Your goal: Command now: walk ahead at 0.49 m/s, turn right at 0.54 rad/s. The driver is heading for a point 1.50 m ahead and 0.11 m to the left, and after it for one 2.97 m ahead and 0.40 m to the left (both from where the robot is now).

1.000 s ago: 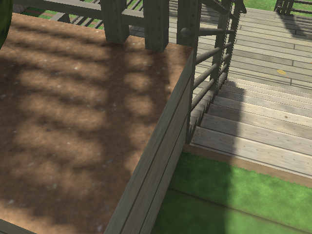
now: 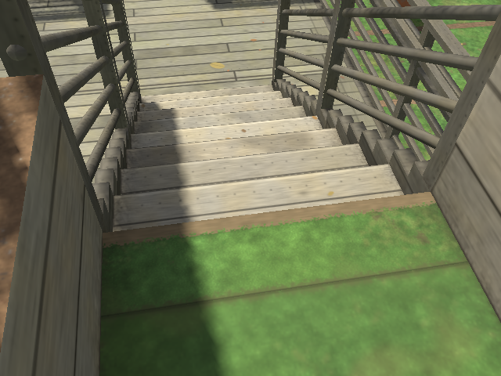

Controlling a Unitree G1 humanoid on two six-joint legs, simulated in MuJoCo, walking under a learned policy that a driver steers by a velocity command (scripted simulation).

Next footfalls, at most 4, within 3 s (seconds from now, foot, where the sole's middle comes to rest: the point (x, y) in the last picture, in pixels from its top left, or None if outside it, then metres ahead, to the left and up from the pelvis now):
0.40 right None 0.27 -0.17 -0.77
0.92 left None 0.29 0.03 -0.77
1.34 right None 0.29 -0.16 -0.77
1.70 left None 0.39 0.08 -0.77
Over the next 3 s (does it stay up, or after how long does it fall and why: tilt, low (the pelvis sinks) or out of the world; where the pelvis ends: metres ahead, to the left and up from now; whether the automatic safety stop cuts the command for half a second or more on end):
stays up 0.65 0.02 -0.02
